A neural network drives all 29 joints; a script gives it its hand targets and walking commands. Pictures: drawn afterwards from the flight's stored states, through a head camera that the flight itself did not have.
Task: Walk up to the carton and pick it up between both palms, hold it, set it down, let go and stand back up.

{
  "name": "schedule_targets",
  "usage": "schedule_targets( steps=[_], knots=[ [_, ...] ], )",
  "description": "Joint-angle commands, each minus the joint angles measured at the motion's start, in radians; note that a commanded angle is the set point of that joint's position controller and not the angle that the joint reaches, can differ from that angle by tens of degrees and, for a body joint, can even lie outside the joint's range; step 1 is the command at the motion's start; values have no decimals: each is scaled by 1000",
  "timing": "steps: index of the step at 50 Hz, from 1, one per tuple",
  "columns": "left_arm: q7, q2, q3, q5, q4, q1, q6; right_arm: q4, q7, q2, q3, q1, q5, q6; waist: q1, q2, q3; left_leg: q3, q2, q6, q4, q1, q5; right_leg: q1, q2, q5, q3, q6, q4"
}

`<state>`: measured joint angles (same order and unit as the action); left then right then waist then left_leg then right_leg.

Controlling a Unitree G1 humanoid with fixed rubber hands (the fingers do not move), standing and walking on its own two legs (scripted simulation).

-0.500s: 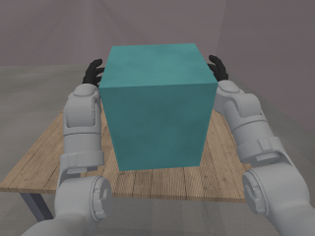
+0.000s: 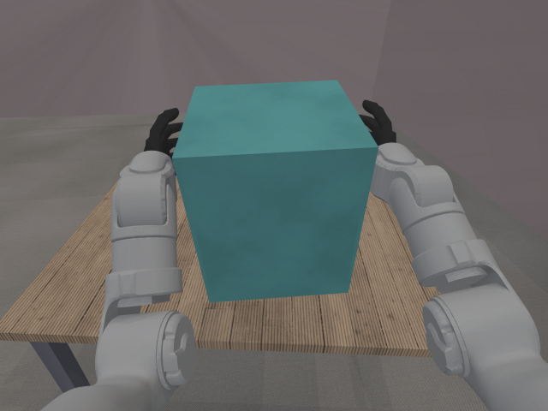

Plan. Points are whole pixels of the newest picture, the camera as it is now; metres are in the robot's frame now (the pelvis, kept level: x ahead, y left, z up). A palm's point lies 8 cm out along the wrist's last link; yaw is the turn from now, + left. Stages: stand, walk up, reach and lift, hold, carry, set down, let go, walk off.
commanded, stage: hold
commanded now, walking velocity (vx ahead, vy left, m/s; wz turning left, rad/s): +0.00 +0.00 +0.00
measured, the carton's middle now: (273, 191) +0.37 +0.01 +0.22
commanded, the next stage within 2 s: none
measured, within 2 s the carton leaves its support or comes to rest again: neither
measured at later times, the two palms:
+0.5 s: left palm (153, 157) +0.35 +0.17 +0.28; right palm (379, 152) +0.36 -0.13 +0.29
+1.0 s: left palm (157, 163) +0.36 +0.17 +0.27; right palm (377, 155) +0.37 -0.13 +0.28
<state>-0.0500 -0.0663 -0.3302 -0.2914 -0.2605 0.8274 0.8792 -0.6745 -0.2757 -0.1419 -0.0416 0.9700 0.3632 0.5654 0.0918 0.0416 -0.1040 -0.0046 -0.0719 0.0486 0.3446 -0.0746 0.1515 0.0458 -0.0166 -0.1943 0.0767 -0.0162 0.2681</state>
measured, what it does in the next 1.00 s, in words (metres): stands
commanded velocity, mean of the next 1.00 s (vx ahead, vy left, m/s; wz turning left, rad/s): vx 0.00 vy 0.00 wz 0.00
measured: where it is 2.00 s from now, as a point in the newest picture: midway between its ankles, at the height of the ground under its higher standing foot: outside the picture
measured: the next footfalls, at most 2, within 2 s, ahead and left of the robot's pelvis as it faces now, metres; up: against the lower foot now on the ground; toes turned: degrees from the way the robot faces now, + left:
none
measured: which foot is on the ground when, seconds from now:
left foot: down 0.00-1.00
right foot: down 0.00-1.00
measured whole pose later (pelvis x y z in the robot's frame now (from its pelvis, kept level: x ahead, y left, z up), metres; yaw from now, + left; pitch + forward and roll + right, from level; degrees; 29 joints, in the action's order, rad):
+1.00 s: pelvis +0.00 +0.00 +0.00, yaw +0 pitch -6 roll -1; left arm -0.04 -0.08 -0.32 -0.28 -0.27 0.83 0.87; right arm -0.68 -0.27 -0.14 -0.04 0.97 0.36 0.56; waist 0.09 0.05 -0.11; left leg 0.00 -0.07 0.05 0.34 -0.09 0.15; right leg 0.03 -0.02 -0.19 0.08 -0.02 0.27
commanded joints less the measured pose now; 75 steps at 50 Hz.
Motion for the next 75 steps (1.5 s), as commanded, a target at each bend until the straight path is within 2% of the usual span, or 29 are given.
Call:
schedule_targets(
  steps=[1,2,4,6,7,8,12,15,18,21,25,28,31,32,33,35,38,41,47,48,51,52,58,62,65,69,72,74,75],
  knots=[
    [-162,556,415,204,142,746,-80,301,132,599,-215,757,112,-29,24,-90,-280,-19,114,10,-12,122,-218,-18,99,173,-29,-22,-15],
    [-150,578,423,207,183,767,-86,334,138,621,-235,764,121,-35,5,-125,-343,-11,113,10,-8,141,-275,-6,98,211,-20,-23,4],
    [-148,574,387,197,136,743,-89,389,133,638,-235,817,135,-38,-27,-63,-337,-10,114,-5,-4,137,-267,-19,103,196,-25,-35,-15],
    [-147,562,393,215,185,701,-87,402,124,642,-272,781,140,-42,-22,-44,-397,-12,121,-2,19,179,-366,35,94,328,-35,-45,1],
    [-146,579,400,196,174,746,-85,344,127,615,-241,754,121,-36,6,-94,-346,-18,121,13,12,172,-327,-2,99,282,-26,-38,-10],
    [-146,562,379,179,143,751,-81,326,129,613,-236,787,118,-36,-16,-75,-310,-19,121,-4,-11,142,-250,-17,98,185,-30,-35,-23],
    [-146,560,436,214,225,738,-92,386,122,651,-260,751,144,-35,2,-94,-401,-22,122,3,14,188,-334,23,94,323,-31,-45,2],
    [-163,559,400,191,118,738,-78,295,120,599,-206,736,99,-23,20,-101,-254,-11,119,6,-25,131,-214,-42,93,180,-20,-36,-26],
    [-157,563,378,180,135,741,-80,388,120,650,-247,820,110,-43,-37,-51,-333,-30,122,-16,-13,137,-239,-3,93,192,-27,-38,-16],
    [-160,568,385,194,73,791,-88,278,131,644,-202,805,72,-37,9,-80,-271,-24,118,-12,-25,113,-160,-72,82,109,-24,-25,-28],
    [-164,580,395,201,77,760,-95,292,127,628,-196,787,85,-42,22,-109,-326,-26,120,-1,-12,146,-215,-35,81,179,-36,-27,-32],
    [-169,542,306,152,-21,756,-86,212,136,621,-192,839,79,-34,-37,-60,-236,-20,123,-26,-35,87,-159,-55,87,100,-39,-30,-37],
    [-166,586,393,217,86,792,-104,292,127,631,-196,810,97,-47,11,-79,-336,-11,119,-4,-3,137,-257,-21,86,214,-36,-27,-20],
    [-162,561,370,193,79,781,-104,270,129,641,-212,814,97,-45,-22,-60,-327,-16,111,-11,-6,139,-241,-26,97,180,-30,-21,-16],
    [-159,549,371,200,60,815,-107,203,129,606,-193,789,83,-36,13,-82,-290,-17,125,-7,-18,134,-186,-43,84,129,-34,-26,-42],
    [-158,540,335,177,57,768,-99,255,131,647,-222,810,102,-46,-43,-55,-319,-32,122,-23,-13,131,-228,-26,86,180,-29,-37,-22],
    [-159,572,380,192,1,810,-97,227,138,606,-185,858,90,-50,-3,-80,-227,-16,116,-7,-29,101,-134,-100,96,58,-31,-18,-38],
    [-143,614,449,241,119,768,-110,307,131,627,-207,808,102,-58,32,-112,-389,-4,114,18,10,168,-295,-19,94,243,-33,-23,-20],
    [-142,564,393,203,95,755,-96,276,133,624,-219,798,115,-43,-6,-79,-301,-13,123,-1,-1,140,-242,-27,85,187,-31,-36,-24],
    [-145,571,421,204,163,752,-93,299,128,623,-230,754,122,-41,12,-128,-350,-18,124,10,-2,163,-279,-3,93,237,-27,-33,-5],
    [-145,565,411,203,175,717,-90,371,121,642,-268,785,146,-45,-20,-75,-392,-15,128,7,19,184,-349,21,100,294,-31,-41,-1],
    [-142,562,419,200,208,741,-91,353,119,625,-257,758,139,-36,10,-80,-336,-9,123,12,19,178,-344,-5,99,278,-28,-38,-9],
    [-143,563,431,224,223,770,-94,365,125,645,-247,765,132,-38,14,-61,-347,-12,122,2,-1,159,-286,-10,94,230,-31,-38,-11],
    [-160,553,383,185,103,780,-88,316,135,636,-211,818,106,-33,-6,-78,-302,-21,112,-8,-24,119,-165,-47,92,109,-37,-27,-23],
    [-154,566,380,190,81,705,-87,345,130,623,-247,824,130,-38,-32,-60,-314,-16,118,-4,-18,128,-238,-1,99,200,-36,-34,-15],
    [-156,556,366,185,36,769,-92,243,132,632,-202,825,96,-40,-24,-60,-252,-22,117,-3,-30,103,-160,-49,93,90,-31,-28,-28],
    [-149,559,384,219,105,740,-111,370,111,664,-265,822,135,-53,-23,-34,-405,-26,129,-20,5,152,-275,6,88,280,-31,-55,-4],
    [-146,566,410,213,152,745,-104,316,107,658,-242,769,119,-40,9,-99,-367,-19,133,6,15,184,-337,-25,93,306,-33,-47,-4],
    [-157,541,359,181,60,701,-85,272,105,616,-231,765,110,-26,5,-58,-264,-18,126,-9,8,158,-288,-51,85,271,-34,-53,-22]
  ],
)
